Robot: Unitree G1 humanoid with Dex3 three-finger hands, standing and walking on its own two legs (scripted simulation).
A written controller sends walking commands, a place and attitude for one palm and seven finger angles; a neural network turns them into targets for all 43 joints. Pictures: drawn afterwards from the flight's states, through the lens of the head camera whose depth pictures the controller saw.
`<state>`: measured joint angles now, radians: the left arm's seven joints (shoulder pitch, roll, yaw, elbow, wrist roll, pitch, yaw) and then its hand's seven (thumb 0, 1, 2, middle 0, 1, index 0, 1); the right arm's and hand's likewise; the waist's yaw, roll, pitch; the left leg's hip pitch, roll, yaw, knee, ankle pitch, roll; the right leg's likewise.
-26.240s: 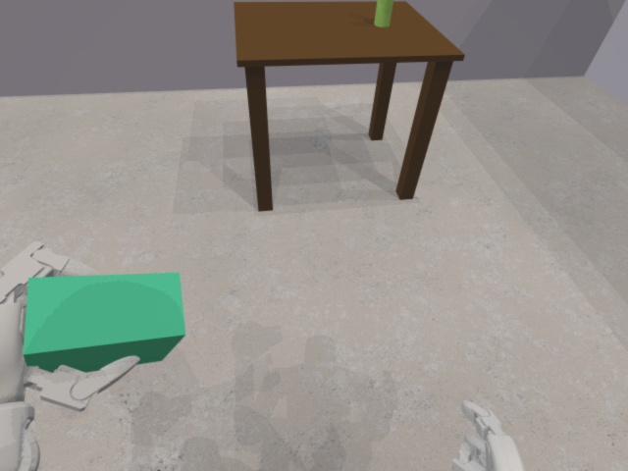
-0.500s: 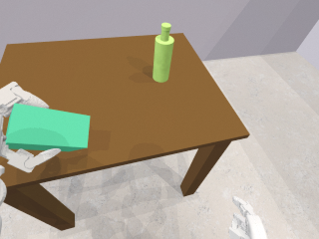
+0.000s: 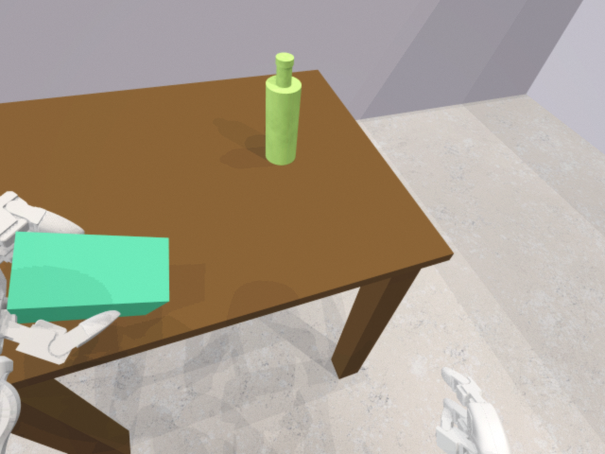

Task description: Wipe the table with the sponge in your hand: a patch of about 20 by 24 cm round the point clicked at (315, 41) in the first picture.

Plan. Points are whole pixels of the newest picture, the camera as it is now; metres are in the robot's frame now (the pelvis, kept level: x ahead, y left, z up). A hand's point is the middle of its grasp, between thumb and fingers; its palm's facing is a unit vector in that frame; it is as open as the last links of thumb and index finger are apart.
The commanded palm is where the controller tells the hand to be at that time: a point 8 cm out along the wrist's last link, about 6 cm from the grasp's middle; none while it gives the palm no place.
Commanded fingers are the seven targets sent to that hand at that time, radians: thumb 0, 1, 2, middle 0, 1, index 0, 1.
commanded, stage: come to a stop and stand still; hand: left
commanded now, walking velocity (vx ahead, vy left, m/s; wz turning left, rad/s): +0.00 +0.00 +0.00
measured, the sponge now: (114, 280) +0.25 +0.23 +0.14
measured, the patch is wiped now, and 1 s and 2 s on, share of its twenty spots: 0.00 0.00 0.00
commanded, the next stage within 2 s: look again from close up in 0.28 s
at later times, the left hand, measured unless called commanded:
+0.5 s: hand (52, 290) +0.22 +0.26 +0.16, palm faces +0.39 -0.85 -0.36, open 10.4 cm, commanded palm +0.16 +0.29 +0.18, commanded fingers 0.00 0.10 1.30 -1.20 -1.60 -1.20 -1.60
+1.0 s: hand (49, 276) +0.23 +0.28 +0.16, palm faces +0.37 -0.74 -0.56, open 10.4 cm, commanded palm +0.16 +0.29 +0.18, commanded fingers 0.00 0.10 1.30 -1.20 -1.60 -1.20 -1.60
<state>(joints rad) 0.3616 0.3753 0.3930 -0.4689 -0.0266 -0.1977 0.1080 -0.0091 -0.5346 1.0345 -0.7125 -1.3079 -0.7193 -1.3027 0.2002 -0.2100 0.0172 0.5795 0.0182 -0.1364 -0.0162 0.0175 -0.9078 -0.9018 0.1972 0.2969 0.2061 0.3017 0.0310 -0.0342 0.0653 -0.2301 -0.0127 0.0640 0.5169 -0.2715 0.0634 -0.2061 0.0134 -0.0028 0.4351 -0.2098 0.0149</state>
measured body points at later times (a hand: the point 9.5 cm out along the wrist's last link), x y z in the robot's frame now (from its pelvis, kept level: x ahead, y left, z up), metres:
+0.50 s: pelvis +0.00 +0.01 +0.00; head +0.01 +0.04 +0.45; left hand +0.19 +0.31 +0.18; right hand +0.18 -0.20 -0.06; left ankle +0.01 +0.07 -0.74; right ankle +0.01 -0.13 -0.74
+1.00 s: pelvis -0.01 -0.01 +0.00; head +0.00 -0.02 +0.45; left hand +0.21 +0.31 +0.19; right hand +0.19 -0.23 -0.08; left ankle +0.01 +0.07 -0.74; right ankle +0.01 -0.13 -0.74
